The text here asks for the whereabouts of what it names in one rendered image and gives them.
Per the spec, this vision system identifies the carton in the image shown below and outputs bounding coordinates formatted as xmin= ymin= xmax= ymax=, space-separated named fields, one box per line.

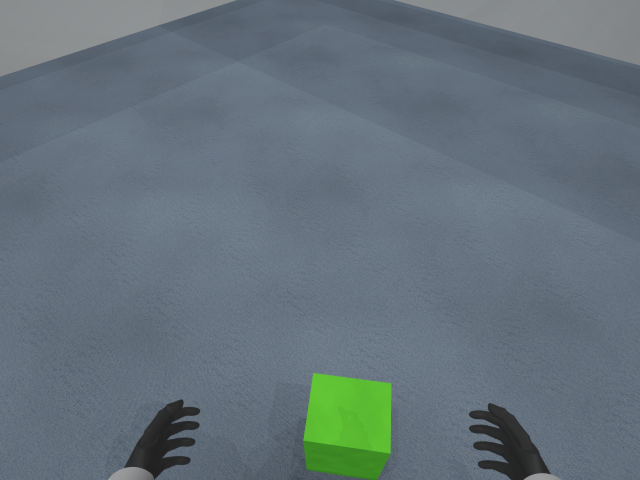
xmin=303 ymin=373 xmax=391 ymax=480

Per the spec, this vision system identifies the robot right hand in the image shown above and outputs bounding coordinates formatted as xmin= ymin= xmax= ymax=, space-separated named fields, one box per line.
xmin=469 ymin=403 xmax=551 ymax=480

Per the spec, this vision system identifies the robot left hand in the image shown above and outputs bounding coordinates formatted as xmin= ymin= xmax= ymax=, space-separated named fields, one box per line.
xmin=124 ymin=399 xmax=200 ymax=480

